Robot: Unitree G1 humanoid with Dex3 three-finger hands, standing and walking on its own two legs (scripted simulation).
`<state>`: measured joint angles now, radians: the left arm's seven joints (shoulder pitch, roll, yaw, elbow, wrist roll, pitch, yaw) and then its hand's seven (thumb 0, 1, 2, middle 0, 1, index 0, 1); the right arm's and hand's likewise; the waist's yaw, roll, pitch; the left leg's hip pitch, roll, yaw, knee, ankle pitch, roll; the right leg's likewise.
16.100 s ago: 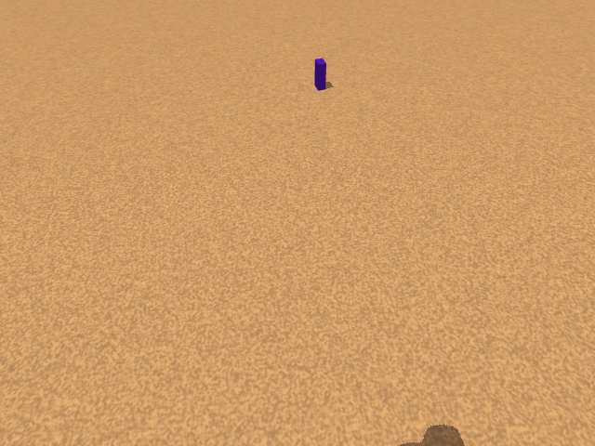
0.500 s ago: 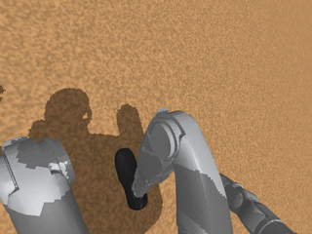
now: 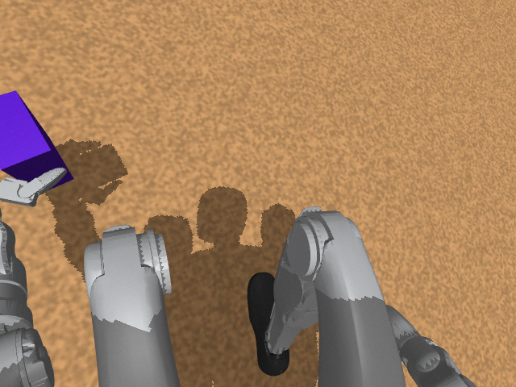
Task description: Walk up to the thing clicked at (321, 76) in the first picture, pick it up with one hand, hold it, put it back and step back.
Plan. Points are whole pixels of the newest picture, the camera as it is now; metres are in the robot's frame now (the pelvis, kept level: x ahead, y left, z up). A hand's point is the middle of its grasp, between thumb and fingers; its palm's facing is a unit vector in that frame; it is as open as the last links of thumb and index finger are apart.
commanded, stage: settle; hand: left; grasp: from the side
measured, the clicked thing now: (30, 150) +0.42 +0.30 -0.10
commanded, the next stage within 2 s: hold in 0.26 s
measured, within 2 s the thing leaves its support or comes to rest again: neither
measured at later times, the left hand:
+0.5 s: hand (3, 120) +0.42 +0.30 +0.00, palm faces +0.36 -0.93 -0.07, open 11.0 cm
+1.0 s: hand out of the picture +0.38 +0.28 +0.15, palm faces +0.35 -0.94 -0.06, open 11.1 cm
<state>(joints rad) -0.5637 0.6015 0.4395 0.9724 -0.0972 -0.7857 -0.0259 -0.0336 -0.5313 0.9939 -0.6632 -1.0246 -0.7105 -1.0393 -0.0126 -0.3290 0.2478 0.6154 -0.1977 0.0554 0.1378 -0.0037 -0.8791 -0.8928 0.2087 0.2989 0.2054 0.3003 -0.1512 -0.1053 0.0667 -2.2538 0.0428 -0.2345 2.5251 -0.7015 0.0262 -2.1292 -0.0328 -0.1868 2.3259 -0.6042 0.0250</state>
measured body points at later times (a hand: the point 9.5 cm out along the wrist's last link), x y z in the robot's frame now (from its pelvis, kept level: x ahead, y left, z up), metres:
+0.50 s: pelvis +0.02 -0.01 +0.03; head +0.22 +0.07 +0.43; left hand +0.40 +0.35 +0.00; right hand +0.19 -0.26 -0.08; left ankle +0.08 +0.12 -0.28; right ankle +0.13 -0.12 -0.28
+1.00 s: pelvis +0.03 -0.01 +0.14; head +0.20 +0.05 +0.55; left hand +0.36 +0.33 +0.16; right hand +0.24 -0.24 +0.02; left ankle +0.08 +0.12 -0.28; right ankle +0.13 -0.12 -0.28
